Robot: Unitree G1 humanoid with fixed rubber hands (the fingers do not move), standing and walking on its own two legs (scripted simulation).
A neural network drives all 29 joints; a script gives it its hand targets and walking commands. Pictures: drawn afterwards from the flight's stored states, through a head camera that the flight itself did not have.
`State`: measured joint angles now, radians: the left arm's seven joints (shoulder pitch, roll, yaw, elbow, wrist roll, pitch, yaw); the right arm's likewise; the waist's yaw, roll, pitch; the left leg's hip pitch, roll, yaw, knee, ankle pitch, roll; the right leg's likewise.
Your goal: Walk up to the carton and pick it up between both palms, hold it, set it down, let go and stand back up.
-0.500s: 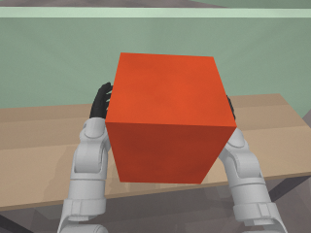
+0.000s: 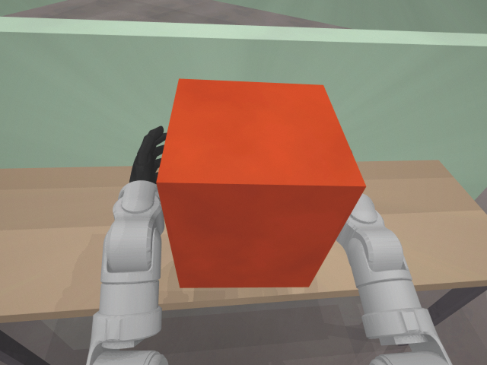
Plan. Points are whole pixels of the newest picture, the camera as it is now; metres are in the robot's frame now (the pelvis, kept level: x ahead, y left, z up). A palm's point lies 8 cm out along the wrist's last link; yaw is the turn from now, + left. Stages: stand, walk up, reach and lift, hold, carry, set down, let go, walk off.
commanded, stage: hold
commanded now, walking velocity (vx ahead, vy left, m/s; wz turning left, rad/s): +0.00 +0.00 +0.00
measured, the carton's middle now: (248, 190) +0.34 +0.01 +0.15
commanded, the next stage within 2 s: none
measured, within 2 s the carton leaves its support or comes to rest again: neither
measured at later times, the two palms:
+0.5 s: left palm (153, 174) +0.35 +0.15 +0.17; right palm (350, 189) +0.35 -0.15 +0.15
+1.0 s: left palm (159, 174) +0.36 +0.15 +0.17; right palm (354, 189) +0.35 -0.16 +0.15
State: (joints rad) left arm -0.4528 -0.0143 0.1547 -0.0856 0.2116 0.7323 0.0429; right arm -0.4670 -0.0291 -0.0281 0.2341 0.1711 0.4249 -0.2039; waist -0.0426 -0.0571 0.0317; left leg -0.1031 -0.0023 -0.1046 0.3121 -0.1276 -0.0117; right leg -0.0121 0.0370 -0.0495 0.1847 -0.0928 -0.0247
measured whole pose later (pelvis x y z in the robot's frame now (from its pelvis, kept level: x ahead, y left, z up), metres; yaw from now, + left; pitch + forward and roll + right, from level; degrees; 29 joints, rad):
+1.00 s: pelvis +0.01 +0.00 +0.01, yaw -3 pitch +0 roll +0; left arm -0.42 -0.02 0.14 -0.11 0.16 0.83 0.07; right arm -0.45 -0.02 -0.05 0.11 0.13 0.61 -0.20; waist -0.03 -0.03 -0.05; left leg -0.06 -0.01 -0.05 0.07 -0.01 0.00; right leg -0.06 0.02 -0.01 0.10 -0.05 -0.02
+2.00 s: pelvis +0.01 +0.00 +0.00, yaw +0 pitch -5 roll -1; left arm -0.43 -0.03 0.16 -0.15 0.23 0.74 0.01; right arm -0.44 -0.03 -0.02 0.18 0.16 0.40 -0.22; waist -0.05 -0.05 0.07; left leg -0.07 0.00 -0.08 0.29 -0.13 -0.01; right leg 0.02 0.03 -0.06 0.16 -0.09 -0.02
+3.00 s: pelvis +0.02 +0.00 +0.01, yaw -4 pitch -2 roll +0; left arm -0.52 -0.06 0.25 -0.25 0.27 0.98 -0.05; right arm -0.54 -0.01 -0.05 0.09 0.14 0.67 -0.22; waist -0.06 -0.03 0.00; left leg 0.07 0.00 -0.02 -0.09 0.05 0.00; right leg 0.06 0.02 0.01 -0.03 0.01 -0.01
